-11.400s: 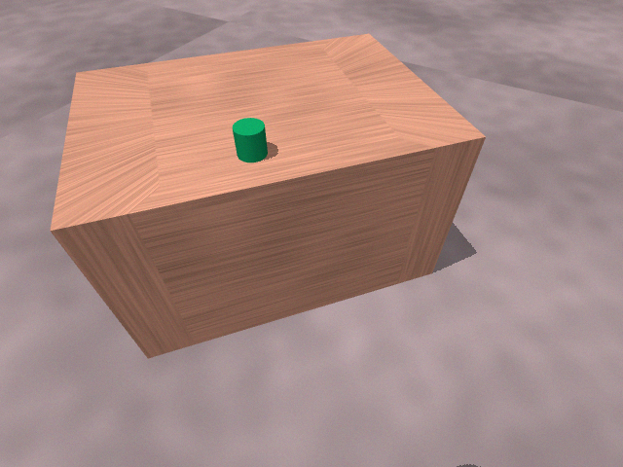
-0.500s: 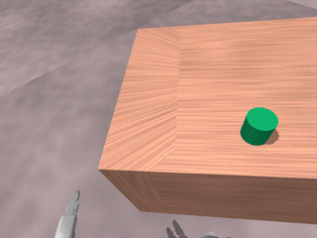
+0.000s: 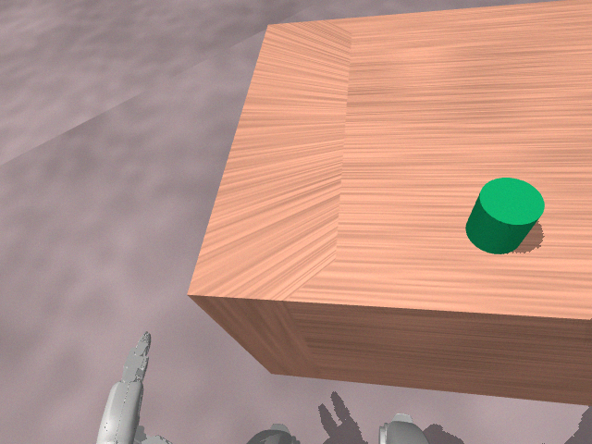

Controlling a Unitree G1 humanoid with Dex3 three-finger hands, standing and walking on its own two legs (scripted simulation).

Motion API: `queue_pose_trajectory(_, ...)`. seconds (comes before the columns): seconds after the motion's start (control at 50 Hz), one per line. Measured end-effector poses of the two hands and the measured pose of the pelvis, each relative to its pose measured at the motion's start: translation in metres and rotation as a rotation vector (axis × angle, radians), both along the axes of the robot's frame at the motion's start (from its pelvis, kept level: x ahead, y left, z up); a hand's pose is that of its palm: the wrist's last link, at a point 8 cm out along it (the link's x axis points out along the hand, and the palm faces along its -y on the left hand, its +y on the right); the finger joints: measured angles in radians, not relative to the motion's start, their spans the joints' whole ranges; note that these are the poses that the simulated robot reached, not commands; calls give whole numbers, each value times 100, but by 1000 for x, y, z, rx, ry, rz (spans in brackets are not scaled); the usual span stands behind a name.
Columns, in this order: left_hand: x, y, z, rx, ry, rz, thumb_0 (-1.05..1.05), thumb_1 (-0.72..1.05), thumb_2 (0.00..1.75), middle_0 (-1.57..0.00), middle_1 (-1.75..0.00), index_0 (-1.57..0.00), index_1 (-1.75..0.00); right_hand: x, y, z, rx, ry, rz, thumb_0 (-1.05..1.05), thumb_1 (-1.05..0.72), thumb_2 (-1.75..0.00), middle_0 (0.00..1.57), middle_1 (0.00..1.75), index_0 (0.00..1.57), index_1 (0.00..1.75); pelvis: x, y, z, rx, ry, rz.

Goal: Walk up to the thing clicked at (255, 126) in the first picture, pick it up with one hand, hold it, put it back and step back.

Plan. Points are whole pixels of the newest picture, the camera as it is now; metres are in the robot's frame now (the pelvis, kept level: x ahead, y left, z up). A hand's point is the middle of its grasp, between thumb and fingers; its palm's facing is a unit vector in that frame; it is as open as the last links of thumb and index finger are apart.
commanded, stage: close in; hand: right
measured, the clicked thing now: (501, 216) +0.46 -0.24 -0.02
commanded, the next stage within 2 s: rest palm in 0.52 s
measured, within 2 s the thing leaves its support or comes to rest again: leaves its support in 1.86 s
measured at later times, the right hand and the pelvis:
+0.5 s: hand (538, 223) +0.43 -0.27 +0.01, palm faces +0.28 +0.96 +0.05, open 17.4 cm; pelvis +0.00 +0.00 -0.02, yaw +2 degrees
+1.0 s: hand (514, 212) +0.44 -0.24 +0.02, palm faces +0.29 +0.96 +0.03, open 16.1 cm; pelvis -0.01 +0.01 -0.02, yaw +1 degrees
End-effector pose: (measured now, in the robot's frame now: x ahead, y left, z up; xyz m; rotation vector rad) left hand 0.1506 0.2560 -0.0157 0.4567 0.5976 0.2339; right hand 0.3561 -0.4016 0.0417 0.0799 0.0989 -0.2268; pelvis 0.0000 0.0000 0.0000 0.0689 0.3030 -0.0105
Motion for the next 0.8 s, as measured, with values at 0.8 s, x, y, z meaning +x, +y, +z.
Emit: queue_pose_trajectory(0.8, -24, 14, 0, -65, 19, 41, -1, -56, 6, -6, -5, -5, -6, 41, 107, -32, -51, -61, -51, -1, 47, -8, 5, 6, 5, 6, -7, 11, -23, -5, 27, 20)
